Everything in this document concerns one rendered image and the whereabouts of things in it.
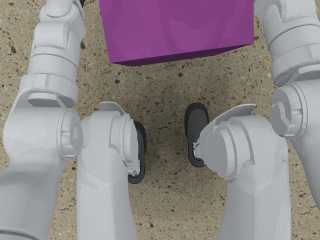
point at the robot left thigh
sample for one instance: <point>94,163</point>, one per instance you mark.
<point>103,210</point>

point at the right robot shin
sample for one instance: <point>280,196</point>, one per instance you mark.
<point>203,152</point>

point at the carton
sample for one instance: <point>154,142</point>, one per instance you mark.
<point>144,32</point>

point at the robot left forearm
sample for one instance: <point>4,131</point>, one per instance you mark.
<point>54,59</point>

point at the right robot upper arm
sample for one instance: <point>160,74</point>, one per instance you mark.
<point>295,114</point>

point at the left robot upper arm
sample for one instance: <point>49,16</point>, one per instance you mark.
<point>39,141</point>

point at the robot right forearm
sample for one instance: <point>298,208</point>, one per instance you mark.
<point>292,32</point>

